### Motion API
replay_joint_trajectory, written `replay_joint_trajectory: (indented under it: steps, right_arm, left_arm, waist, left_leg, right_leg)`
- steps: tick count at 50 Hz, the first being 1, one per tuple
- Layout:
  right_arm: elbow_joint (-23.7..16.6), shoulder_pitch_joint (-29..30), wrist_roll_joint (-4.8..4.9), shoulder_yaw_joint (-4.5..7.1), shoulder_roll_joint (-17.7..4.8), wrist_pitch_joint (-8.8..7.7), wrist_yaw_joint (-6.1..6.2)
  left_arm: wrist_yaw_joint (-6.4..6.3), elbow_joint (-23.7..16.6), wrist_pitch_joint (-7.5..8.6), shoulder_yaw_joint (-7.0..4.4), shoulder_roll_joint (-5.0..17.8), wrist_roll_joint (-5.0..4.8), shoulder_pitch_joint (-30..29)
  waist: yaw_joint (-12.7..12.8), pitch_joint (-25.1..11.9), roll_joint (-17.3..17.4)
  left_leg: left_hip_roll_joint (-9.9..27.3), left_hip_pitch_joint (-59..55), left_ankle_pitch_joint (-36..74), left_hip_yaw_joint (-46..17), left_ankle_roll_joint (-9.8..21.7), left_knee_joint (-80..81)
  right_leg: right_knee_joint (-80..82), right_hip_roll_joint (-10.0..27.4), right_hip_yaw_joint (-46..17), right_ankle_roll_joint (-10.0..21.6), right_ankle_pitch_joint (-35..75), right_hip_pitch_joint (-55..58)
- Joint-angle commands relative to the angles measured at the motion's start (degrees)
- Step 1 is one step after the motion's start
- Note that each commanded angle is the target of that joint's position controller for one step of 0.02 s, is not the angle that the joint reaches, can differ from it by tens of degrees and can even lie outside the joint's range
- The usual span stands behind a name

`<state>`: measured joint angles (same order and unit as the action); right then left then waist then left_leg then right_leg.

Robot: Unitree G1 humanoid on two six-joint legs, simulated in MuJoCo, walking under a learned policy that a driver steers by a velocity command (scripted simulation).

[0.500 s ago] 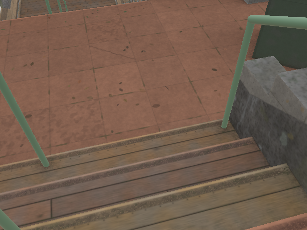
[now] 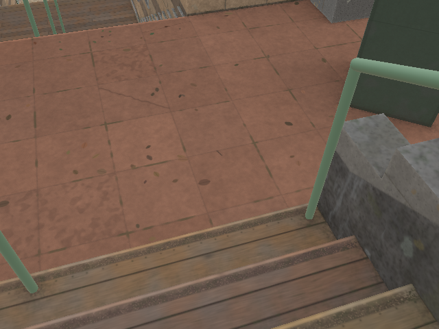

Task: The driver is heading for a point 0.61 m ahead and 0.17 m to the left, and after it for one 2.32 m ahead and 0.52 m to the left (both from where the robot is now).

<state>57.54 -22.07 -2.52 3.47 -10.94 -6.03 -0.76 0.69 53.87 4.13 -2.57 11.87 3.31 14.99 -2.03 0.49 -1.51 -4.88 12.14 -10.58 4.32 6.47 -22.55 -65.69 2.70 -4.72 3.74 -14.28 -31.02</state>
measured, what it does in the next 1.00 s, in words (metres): goes down, turning left: right foot 0.17 m lower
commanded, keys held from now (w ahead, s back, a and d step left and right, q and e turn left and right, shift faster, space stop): w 0.28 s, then w+q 0.72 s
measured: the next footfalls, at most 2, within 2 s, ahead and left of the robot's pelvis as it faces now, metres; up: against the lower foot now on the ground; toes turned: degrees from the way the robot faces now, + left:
right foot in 0.56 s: +0.41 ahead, -0.22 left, -0.17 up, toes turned +2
left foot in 1.18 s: +0.65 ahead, +0.20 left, -0.34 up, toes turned +35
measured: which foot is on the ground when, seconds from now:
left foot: down 0.00-0.56, up 0.58-1.00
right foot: up 0.00-0.54, down 0.56-1.00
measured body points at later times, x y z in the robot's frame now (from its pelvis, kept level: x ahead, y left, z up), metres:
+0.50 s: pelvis +0.23 -0.08 -0.07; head +0.25 -0.08 +0.38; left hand +0.45 +0.16 -0.15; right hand +0.12 -0.32 -0.20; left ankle +0.02 +0.05 -0.74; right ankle +0.42 -0.22 -0.78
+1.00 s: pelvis +0.46 -0.08 -0.22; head +0.47 -0.06 +0.23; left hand +0.26 +0.01 -0.37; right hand +0.68 -0.20 -0.35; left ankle +0.60 +0.15 -0.91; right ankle +0.37 -0.22 -0.91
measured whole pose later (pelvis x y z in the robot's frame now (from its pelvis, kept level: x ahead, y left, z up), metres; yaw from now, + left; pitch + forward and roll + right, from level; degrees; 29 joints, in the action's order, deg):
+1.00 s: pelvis +0.46 -0.08 -0.22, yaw +22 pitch -1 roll -5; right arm 49.1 -7.3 -5.3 -1.9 -11.5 -2.0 -6.4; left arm -1.1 64.4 8.0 4.0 4.0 8.8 35.6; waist 6.1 2.3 3.7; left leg 9.3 39.7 27.0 -2.4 6.1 -38.8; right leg -44.2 4.3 19.0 -2.3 -36.6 -4.5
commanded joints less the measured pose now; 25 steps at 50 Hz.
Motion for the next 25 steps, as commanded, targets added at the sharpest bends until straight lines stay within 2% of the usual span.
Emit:
replay_joint_trajectory:
  steps: [1,2,3,4,5,6,9,10,11,12,13,14,16,17,18,19,20,21,22,23,24,25]
  right_arm:
    - [-3.7,-1.1,3.80,0.98,-9.0,-0.41,0.14]
    - [-3.7,-3.1,3.57,0.53,-8.3,-0.17,0.29]
    - [-2.6,-5.2,3.15,0.38,-7.5,0.45,0.56]
    - [-2.4,-6.6,2.88,0.17,-6.6,0.89,0.53]
    - [-1.9,-8.2,2.19,0.17,-6.7,1.01,0.67]
    - [-2.7,-8.2,1.98,0.33,-7.4,1.01,0.84]
    - [-2.9,-10.9,1.55,-0.07,-6.5,1.47,1.10]
    - [-0.8,-15.2,1.33,0.23,-6.6,1.06,1.81]
    - [-0.4,-17.3,1.25,0.51,-7.4,0.92,2.21]
    - [-0.5,-18.2,0.92,0.77,-7.9,0.80,2.39]
    - [-0.5,-19.2,0.89,1.10,-9.0,0.41,2.48]
    - [-0.3,-20.5,0.61,1.21,-8.9,0.15,2.86]
    - [-0.2,-21.4,0.71,0.86,-7.6,-0.10,3.26]
    - [-0.5,-18.1,1.05,0.76,-7.1,-0.54,3.78]
    - [-1.9,-14.7,0.59,0.87,-8.2,-0.77,3.79]
    - [-2.5,-13.0,0.89,0.27,-6.9,-0.72,3.51]
    - [-3.5,-10.0,1.63,0.02,-6.9,-0.76,3.35]
    - [-4.2,-8.1,1.83,-0.05,-7.4,-0.65,3.04]
    - [-4.5,-7.8,1.94,0.01,-7.7,-0.55,2.76]
    - [-4.3,-8.6,1.46,-0.05,-7.6,-0.12,2.75]
    - [1.5,-17.4,-5.28,-3.48,-2.4,-0.84,0.04]
    - [-0.3,-15.1,-4.44,-2.16,-6.6,-0.53,-1.14]
  left_arm:
    - [-0.47,-2.6,-3.80,-2.01,5.5,-3.30,2.7]
    - [-0.46,-3.4,-4.59,-1.77,4.1,-3.06,0.3]
    - [-0.16,-3.5,-5.37,-1.08,1.9,-2.35,-0.9]
    - [0.10,-3.6,-5.77,-1.04,1.2,-2.13,-1.6]
    - [0.33,-2.8,-6.02,-1.30,1.7,-1.91,-0.8]
    - [0.48,-2.2,-5.99,-1.57,2.9,-2.33,-1.5]
    - [0.39,-2.9,-6.02,-2.11,4.4,-1.78,-7.2]
    - [0.19,-4.3,-5.49,-2.69,5.3,-1.21,-11.4]
    - [0.09,-4.8,-5.00,-2.98,6.3,-0.93,-13.2]
    - [0.03,-5.0,-4.58,-3.11,6.4,-0.97,-14.5]
    - [-0.02,-6.4,-4.09,-3.46,6.7,-1.53,-17.7]
    - [-0.22,-7.3,-3.70,-3.42,6.8,-1.42,-20.9]
    - [0.03,-9.0,-3.45,-3.44,6.4,-1.23,-23.6]
    - [0.47,-9.8,-3.18,-3.64,7.3,-1.22,-23.6]
    - [1.16,-9.6,-3.42,-3.38,6.7,-1.28,-22.8]
    - [1.89,-9.6,-3.45,-2.70,4.6,-0.81,-21.7]
    - [2.64,-9.1,-3.41,-2.59,4.1,-1.16,-19.6]
    - [3.15,-8.5,-3.43,-2.35,3.6,-2.03,-17.6]
    - [3.01,-8.5,-3.65,-1.99,3.3,-2.51,-17.6]
    - [2.65,-8.9,-3.41,-1.69,3.3,-2.85,-18.0]
    - [2.54,-5.9,-2.00,1.50,-1.1,5.25,-10.0]
    - [2.25,-3.7,-1.87,0.47,2.0,5.89,-5.5]
  waist:
    - [4.3,3.0,3.0]
    - [3.6,2.6,3.1]
    - [3.0,2.2,4.4]
    - [2.9,1.9,5.0]
    - [2.9,1.6,6.6]
    - [2.3,1.0,6.1]
    - [0.5,3.9,5.4]
    - [-0.8,5.5,5.8]
    - [-1.8,5.8,5.1]
    - [-2.4,6.2,5.3]
    - [-3.7,6.8,5.9]
    - [-5.2,7.4,6.3]
    - [-5.7,8.8,6.9]
    - [-3.3,10.6,5.7]
    - [-3.0,10.1,3.9]
    - [-2.6,9.1,2.6]
    - [-1.9,8.1,1.1]
    - [-1.9,7.2,1.3]
    - [-2.7,6.5,2.4]
    - [-3.7,6.4,3.4]
    - [-1.7,9.6,3.3]
    - [-0.1,8.2,2.7]
  left_leg:
    - [16.2,2.3,19.9,-15.2,6.9,14.0]
    - [15.8,1.5,22.3,-13.7,6.3,14.2]
    - [15.2,1.2,25.2,-11.5,5.3,13.3]
    - [14.5,-0.2,24.1,-10.4,4.6,12.8]
    - [15.3,-2.5,22.7,-11.4,4.8,11.5]
    - [14.4,-3.5,17.0,-10.6,4.9,10.9]
    - [16.0,-7.4,9.7,-13.9,7.0,10.6]
    - [18.7,-15.7,10.1,-17.0,7.8,7.9]
    - [20.0,-20.8,10.7,-18.1,8.3,6.1]
    - [20.9,-23.8,11.5,-18.9,8.7,5.1]
    - [19.9,-26.4,7.6,-18.5,8.6,4.7]
    - [20.1,-27.9,6.9,-19.4,8.5,3.9]
    - [20.3,-26.9,6.9,-21.2,9.4,2.4]
    - [19.5,-21.4,4.8,-20.2,8.3,1.3]
    - [17.0,-13.4,0.4,-18.2,7.6,0.4]
    - [15.6,-6.1,-1.6,-17.1,6.8,-1.5]
    - [13.4,1.7,-4.3,-15.0,5.4,-2.8]
    - [11.8,7.1,-6.8,-13.1,4.0,-4.6]
    - [10.5,9.6,-7.9,-12.1,3.1,-7.1]
    - [10.2,8.7,-7.9,-12.3,2.4,-10.2]
    - [8.2,11.9,-17.9,-9.6,-0.6,-16.9]
    - [6.4,10.7,-21.1,-10.4,-0.2,-21.0]
  right_leg:
    - [7.4,2.2,1.9,-2.0,4.5,-1.9]
    - [10.3,2.2,2.7,-2.5,5.9,-1.9]
    - [10.3,1.9,4.3,-2.9,8.2,-0.8]
    - [12.0,2.2,4.3,-2.8,10.6,-1.5]
    - [10.2,2.8,3.3,-1.9,14.3,-2.9]
    - [9.8,2.4,4.9,-1.8,17.2,-4.0]
    - [10.6,2.7,4.6,-1.9,16.1,-9.1]
    - [11.4,3.7,0.5,-1.7,18.6,-17.6]
    - [12.2,3.7,-0.9,-1.8,17.5,-23.0]
    - [12.6,3.6,-1.8,-2.0,15.9,-25.9]
    - [15.5,2.9,-1.5,-2.2,15.5,-29.7]
    - [15.6,2.7,-1.6,-2.6,14.7,-31.7]
    - [17.2,3.8,-1.0,-3.5,15.2,-33.5]
    - [22.3,5.8,-2.8,-4.2,20.9,-29.5]
    - [26.2,4.4,0.3,-4.1,27.2,-22.1]
    - [28.1,3.9,1.3,-3.3,34.8,-13.1]
    - [30.4,2.7,2.8,-2.4,41.6,-3.6]
    - [32.5,1.7,4.1,-1.7,45.5,4.5]
    - [33.6,0.7,4.9,-1.7,46.8,9.9]
    - [35.2,0.7,4.3,-2.2,46.3,11.9]
    - [38.9,7.2,0.0,-2.1,47.2,16.5]
    - [38.5,4.4,5.3,-4.2,42.1,21.1]
Over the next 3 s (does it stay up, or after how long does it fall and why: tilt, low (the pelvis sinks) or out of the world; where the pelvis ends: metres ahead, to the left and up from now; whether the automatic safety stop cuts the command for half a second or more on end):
stays up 0.69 0.08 -0.35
